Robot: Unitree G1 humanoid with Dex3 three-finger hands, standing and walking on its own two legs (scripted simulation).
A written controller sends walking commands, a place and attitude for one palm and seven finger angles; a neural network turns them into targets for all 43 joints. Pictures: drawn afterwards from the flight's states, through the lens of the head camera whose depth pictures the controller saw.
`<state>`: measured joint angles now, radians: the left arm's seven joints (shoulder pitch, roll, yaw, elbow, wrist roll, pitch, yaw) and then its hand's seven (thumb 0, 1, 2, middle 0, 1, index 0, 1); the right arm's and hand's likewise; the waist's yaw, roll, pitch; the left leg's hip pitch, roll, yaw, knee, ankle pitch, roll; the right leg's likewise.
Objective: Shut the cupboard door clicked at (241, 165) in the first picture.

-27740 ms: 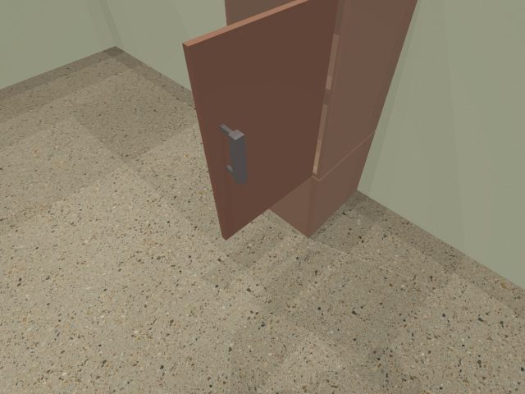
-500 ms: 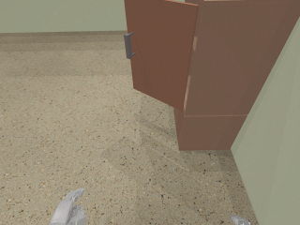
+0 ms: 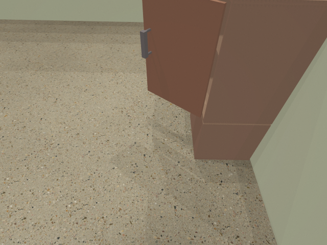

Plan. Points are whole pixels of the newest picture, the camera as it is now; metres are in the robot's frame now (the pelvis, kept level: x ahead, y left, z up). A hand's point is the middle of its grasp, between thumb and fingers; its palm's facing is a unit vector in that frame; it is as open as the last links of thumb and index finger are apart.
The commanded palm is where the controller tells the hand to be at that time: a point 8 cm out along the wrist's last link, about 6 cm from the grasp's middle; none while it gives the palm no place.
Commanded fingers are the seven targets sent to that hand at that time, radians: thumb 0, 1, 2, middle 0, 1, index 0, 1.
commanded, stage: let the arm hang, fingers relaxed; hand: left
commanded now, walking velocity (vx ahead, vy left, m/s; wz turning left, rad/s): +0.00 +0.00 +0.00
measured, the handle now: (147, 43) +1.03 +0.14 -0.01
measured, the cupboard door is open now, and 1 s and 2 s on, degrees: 53 53 53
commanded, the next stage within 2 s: look to check the result in 0.40 s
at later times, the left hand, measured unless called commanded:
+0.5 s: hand out of the picture +0.00 +0.18 -0.18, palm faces +0.02 -0.98 -0.18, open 7.3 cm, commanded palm none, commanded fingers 0.00 0.90 0.90 -0.20 -0.30 -0.20 -0.30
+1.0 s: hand out of the picture +0.06 +0.22 -0.16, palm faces -0.01 -0.96 -0.27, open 7.4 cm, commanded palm none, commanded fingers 0.00 0.90 0.90 -0.20 -0.30 -0.20 -0.30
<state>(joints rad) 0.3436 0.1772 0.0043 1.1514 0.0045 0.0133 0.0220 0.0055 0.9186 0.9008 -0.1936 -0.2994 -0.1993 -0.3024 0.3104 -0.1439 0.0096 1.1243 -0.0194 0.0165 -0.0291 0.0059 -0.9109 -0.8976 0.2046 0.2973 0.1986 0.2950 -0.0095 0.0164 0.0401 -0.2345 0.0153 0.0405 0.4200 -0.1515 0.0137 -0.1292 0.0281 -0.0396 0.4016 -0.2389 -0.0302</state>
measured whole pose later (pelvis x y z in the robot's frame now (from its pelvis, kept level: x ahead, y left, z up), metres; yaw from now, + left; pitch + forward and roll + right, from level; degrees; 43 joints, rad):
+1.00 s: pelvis +0.02 +0.00 +0.00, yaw +0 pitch -2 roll +0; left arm 0.19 0.26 0.01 1.13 0.01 -0.01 0.01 0.01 0.91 0.90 -0.20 -0.30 -0.20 -0.30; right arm 0.17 -0.27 0.00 1.12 -0.02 0.00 -0.02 0.00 -0.91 -0.90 0.21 0.30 0.20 0.30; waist -0.01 0.00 0.04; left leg -0.17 0.00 0.05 0.36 -0.15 0.02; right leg -0.07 0.01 -0.03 0.35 -0.24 -0.02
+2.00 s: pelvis +0.03 -0.05 +0.00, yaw +29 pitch +0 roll +3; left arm 0.22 0.20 0.05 0.89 0.03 0.02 0.03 0.01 0.91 0.90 -0.20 -0.30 -0.20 -0.30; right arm 0.18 -0.27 -0.10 0.92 -0.03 0.08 0.02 0.01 -0.91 -0.90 0.20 0.30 0.20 0.29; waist -0.04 0.01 0.10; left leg -0.52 -0.02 -0.01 1.09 -0.42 -0.06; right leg -0.22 -0.08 -0.10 0.53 -0.31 -0.02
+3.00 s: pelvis +0.20 +0.10 -0.01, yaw +66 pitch +0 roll +1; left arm 0.41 0.15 0.05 1.04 0.03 -0.06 0.00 0.01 0.91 0.90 -0.20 -0.30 -0.20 -0.30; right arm 0.06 -0.20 -0.05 0.92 -0.04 0.01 0.06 0.01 -0.92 -0.90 0.20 0.30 0.19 0.29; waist 0.05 -0.02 0.13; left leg -0.47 0.06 0.11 0.67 -0.27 0.04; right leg 0.00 -0.14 -0.38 0.43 -0.38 0.04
